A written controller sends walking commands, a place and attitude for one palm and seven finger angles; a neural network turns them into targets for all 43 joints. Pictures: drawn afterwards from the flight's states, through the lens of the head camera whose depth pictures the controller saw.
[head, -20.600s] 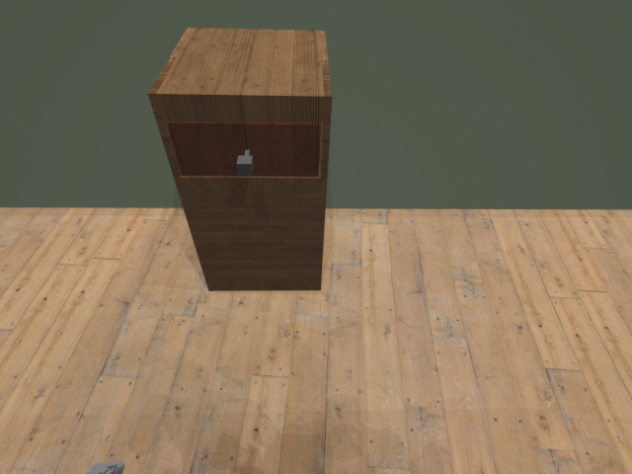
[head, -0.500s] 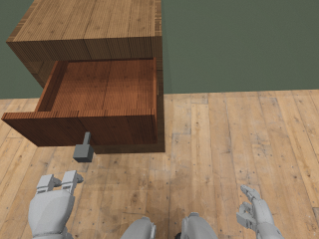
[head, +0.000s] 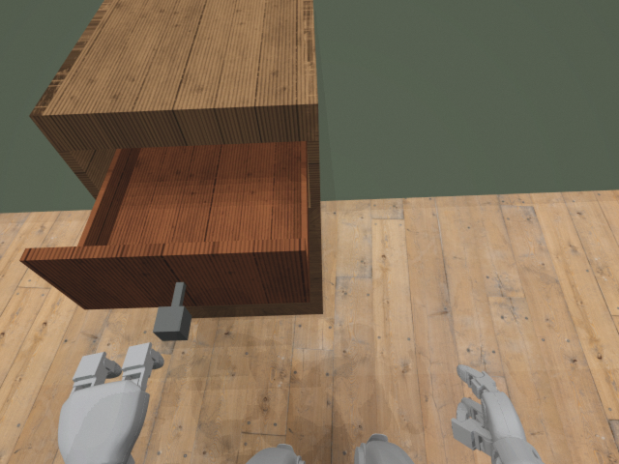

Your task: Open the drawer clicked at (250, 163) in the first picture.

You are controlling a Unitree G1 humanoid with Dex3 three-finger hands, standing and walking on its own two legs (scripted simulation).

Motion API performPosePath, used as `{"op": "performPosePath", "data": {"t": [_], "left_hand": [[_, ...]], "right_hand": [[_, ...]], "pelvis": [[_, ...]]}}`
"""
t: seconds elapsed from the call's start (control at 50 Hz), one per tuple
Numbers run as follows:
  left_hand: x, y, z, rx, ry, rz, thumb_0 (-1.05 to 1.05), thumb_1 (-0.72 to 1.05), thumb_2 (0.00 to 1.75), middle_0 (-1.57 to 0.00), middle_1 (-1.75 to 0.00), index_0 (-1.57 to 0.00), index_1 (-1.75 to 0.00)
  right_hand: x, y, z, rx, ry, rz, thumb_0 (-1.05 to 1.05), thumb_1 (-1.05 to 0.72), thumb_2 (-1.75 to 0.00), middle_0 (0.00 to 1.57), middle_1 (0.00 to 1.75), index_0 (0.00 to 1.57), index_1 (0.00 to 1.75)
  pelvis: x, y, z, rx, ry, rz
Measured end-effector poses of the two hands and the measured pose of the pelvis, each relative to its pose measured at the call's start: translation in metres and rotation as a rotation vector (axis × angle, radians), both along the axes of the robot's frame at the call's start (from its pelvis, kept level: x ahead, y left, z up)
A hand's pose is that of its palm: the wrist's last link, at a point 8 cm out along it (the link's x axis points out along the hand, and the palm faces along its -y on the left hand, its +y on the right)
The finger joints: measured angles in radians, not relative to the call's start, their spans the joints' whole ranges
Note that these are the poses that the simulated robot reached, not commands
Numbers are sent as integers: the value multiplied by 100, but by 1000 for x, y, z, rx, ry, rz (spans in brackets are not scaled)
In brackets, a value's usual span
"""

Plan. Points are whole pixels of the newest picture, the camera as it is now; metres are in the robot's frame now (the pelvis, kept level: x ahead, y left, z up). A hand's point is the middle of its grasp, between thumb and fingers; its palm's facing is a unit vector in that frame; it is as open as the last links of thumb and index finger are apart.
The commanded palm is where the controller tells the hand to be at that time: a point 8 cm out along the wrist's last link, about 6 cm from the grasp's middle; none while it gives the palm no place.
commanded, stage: lift the hand off the handle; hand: left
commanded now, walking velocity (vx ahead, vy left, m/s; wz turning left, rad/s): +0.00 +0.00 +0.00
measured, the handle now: (175, 310) +0.32 +0.24 -0.04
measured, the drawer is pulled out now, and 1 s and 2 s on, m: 0.21 0.21 0.21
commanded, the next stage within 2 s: draw the hand back to the body in 1.96 s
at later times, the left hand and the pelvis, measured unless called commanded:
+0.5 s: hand (118, 418) +0.17 +0.24 +0.00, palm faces -0.03 -0.07 -1.00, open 13.9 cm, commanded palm +0.14 +0.25 +0.06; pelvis +0.00 -0.01 +0.02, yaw +0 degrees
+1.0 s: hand (103, 415) +0.16 +0.24 +0.04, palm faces +0.01 -0.07 -1.00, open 13.9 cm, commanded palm +0.13 +0.24 +0.10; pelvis +0.00 -0.01 +0.04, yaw -1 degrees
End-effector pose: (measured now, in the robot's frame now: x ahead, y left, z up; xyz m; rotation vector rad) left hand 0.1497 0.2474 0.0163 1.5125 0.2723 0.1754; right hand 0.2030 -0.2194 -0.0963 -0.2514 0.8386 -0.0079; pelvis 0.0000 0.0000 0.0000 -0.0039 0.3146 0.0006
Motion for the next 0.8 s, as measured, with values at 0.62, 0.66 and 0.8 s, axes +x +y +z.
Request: {"op": "performPosePath", "data": {"t": [0.62, 0.66, 0.8], "left_hand": [[-3, -3, 49, -2, -50, 0, 0, -49, 30, -32, -120, -32, -120], [-3, -2, 53, 2, -61, 6, 0, -49, 30, -32, -120, -32, -120], [-3, -1, 63, -9, -61, 29, 0, -49, 30, -32, -120, -32, -120]], "right_hand": [[-4, -10, 32, 9, -34, -14, 1, -90, -90, 20, 30, 20, 30], [-4, -10, 33, 13, -36, -18, 1, -90, -90, 20, 30, 20, 30], [-4, -9, 39, 27, -43, -24, 1, -90, -90, 20, 30, 20, 30]], "pelvis": [[-3, -8, 26, 13, -91, -6], [-3, -8, 27, 14, -96, -7], [-3, -8, 32, 16, -115, -10]]}}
